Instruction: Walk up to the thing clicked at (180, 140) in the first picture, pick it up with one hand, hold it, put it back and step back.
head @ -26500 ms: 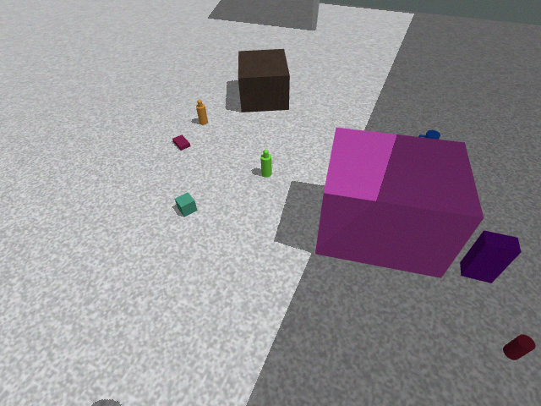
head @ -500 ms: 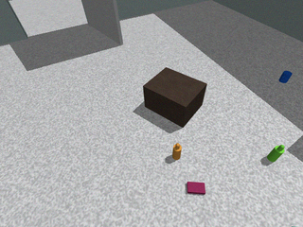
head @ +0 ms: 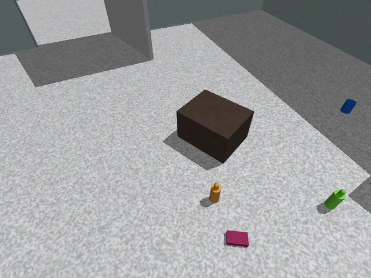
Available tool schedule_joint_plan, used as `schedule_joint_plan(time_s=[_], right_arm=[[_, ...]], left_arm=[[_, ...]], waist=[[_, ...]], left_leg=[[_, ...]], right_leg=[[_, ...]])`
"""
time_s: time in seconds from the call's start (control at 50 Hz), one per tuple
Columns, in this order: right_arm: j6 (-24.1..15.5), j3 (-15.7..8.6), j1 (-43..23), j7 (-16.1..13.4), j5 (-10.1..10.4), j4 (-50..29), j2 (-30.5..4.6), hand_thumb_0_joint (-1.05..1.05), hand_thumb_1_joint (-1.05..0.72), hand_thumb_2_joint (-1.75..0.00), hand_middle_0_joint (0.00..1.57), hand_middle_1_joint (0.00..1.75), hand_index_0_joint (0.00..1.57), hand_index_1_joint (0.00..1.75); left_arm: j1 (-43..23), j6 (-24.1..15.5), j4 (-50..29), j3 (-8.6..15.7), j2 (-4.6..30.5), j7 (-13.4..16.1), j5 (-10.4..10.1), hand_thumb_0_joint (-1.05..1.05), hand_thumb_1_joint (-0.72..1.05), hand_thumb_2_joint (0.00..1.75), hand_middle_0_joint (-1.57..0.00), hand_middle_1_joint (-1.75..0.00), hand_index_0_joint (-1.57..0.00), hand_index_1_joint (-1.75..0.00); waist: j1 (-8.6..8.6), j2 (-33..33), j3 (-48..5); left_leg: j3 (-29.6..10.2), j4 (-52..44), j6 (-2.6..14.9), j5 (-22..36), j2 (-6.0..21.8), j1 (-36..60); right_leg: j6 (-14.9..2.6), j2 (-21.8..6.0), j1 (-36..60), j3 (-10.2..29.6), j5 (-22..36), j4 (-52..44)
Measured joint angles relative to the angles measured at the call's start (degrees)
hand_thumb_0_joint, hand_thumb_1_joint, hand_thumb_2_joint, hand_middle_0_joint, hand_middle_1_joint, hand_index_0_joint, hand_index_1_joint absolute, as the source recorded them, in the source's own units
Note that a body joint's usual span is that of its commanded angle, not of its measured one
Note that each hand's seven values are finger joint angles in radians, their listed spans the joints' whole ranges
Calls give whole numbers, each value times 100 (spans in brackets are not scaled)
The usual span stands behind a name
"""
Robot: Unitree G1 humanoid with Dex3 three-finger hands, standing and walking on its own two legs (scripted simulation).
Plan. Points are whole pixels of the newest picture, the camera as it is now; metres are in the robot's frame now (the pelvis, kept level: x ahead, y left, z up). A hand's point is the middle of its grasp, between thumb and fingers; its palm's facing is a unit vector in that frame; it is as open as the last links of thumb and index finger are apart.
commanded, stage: walk up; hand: right
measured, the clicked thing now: (237, 238) +0.48 -0.25 -0.77
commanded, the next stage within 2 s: stand in 0.48 s
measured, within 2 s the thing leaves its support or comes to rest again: neither
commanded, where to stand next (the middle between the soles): +0.08 -0.01 m, yaw +0 degrees
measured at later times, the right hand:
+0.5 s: hand out of the picture +0.09 -0.25 -0.15, palm faces -0.02 +0.94 -0.34, open 7.3 cm
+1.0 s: hand out of the picture +0.11 -0.24 -0.15, palm faces -0.02 +0.94 -0.33, open 7.3 cm
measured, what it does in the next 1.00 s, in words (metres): stands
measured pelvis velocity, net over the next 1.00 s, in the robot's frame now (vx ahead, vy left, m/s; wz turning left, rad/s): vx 0.03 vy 0.01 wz -0.01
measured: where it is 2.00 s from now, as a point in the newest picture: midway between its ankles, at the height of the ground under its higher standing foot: outside the picture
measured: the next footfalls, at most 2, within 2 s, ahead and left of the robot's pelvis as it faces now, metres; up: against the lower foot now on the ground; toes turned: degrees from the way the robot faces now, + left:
none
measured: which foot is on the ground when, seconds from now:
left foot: down 0.00-1.00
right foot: down 0.00-1.00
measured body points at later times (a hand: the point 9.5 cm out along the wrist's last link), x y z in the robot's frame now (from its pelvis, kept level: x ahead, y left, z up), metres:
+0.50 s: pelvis +0.01 +0.00 +0.00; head +0.02 +0.01 +0.45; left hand +0.08 +0.30 -0.14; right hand +0.09 -0.30 -0.13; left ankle +0.02 +0.15 -0.75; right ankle +0.03 -0.13 -0.75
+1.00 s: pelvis +0.03 +0.01 +0.00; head +0.04 +0.01 +0.45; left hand +0.11 +0.31 -0.13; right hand +0.11 -0.29 -0.13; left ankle +0.02 +0.15 -0.75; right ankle +0.03 -0.13 -0.75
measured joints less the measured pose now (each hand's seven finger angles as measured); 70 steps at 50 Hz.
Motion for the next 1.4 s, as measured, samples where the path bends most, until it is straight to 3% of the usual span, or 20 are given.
schedule_joint_plan(time_s=[0.28,1.4], right_arm=[[36,-35,20,1,-11,2,29,0,-91,-90,20,30,20,30],[75,-10,128,-16,-11,-143,2,0,-91,-90,20,30,20,30]], left_arm=[[263,-4,38,31,-27,14,15,1,90,90,-20,-30,-20,-30],[177,-66,-73,-29,-38,93,42,1,90,90,-20,-30,-20,-30]], waist=[[118,29,27],[69,61,-62]], left_leg=[[10,-20,4,-25,4,2],[42,-157,91,-193,-83,249]], right_leg=[[6,4,10,8,-7,-46],[117,-87,305,20,-118,-281]])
